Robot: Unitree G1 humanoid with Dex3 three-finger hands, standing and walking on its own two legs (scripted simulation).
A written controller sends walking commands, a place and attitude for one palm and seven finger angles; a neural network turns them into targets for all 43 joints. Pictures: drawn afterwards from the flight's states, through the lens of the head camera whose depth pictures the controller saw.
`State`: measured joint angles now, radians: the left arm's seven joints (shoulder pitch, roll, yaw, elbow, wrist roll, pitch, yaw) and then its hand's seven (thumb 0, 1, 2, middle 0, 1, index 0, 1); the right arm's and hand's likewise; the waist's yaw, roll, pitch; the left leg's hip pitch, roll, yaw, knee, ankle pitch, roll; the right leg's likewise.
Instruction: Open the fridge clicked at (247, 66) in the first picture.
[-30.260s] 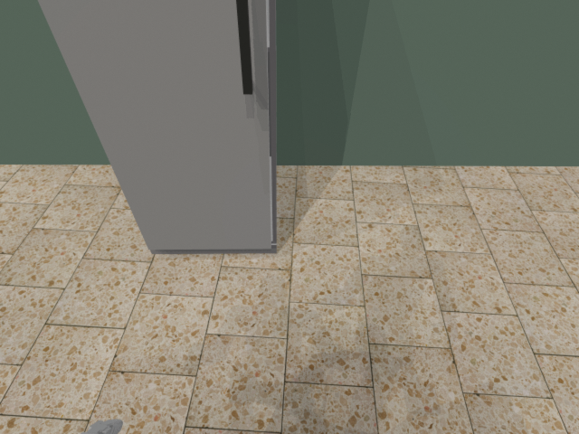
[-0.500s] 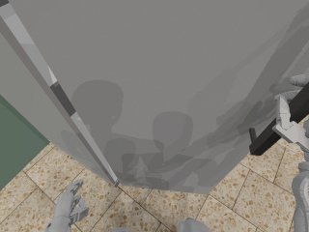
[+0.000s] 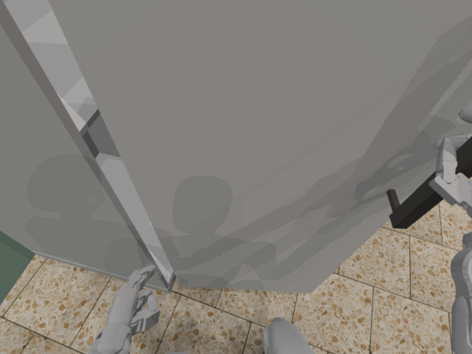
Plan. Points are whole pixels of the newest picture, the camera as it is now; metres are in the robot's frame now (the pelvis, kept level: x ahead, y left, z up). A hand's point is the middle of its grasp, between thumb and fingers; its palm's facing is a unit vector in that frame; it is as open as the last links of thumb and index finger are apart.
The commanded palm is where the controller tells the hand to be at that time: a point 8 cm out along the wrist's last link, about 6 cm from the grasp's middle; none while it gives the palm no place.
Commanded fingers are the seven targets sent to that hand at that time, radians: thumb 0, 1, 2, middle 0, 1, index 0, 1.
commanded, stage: stop walking and hold the door back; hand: right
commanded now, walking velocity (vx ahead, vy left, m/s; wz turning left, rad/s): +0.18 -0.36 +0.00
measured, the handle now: out of the picture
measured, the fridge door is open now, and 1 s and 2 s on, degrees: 78 77 75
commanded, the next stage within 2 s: loosen the grip on the handle in 1.20 s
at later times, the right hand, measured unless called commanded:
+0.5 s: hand (449, 172) +0.30 -0.23 +0.21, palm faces +0.28 +0.95 -0.12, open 5.8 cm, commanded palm +0.29 -0.26 +0.19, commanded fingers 0.00 -0.90 -0.90 0.45 1.40 0.45 1.40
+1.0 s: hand (447, 165) +0.31 -0.23 +0.21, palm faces +0.32 +0.94 -0.13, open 5.4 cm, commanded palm +0.29 -0.26 +0.19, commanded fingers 0.00 -0.90 -0.90 0.45 1.40 0.45 1.40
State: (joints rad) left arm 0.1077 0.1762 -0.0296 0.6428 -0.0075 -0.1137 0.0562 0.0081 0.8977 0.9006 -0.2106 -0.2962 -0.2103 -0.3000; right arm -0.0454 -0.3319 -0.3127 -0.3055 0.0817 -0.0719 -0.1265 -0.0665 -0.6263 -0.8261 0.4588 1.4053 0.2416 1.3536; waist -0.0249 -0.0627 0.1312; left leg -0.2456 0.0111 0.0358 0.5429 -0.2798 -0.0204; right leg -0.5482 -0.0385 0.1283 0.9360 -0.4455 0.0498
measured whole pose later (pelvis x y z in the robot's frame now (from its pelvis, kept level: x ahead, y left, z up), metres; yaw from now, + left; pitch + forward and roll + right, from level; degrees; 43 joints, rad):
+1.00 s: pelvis -0.13 +0.00 +0.00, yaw -7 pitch -3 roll +0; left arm 0.26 0.35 0.02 0.78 -0.04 -0.08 0.12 0.01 0.90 0.90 -0.21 -0.30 -0.20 -0.30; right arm -0.92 -0.34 -0.17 0.90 0.05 -0.12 -0.08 -0.05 -0.69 -0.78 0.46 1.41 0.43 1.40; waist 0.02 -0.02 0.08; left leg -0.25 0.07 0.07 0.57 -0.26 -0.02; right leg -0.31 -0.03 -0.06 0.63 -0.31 0.01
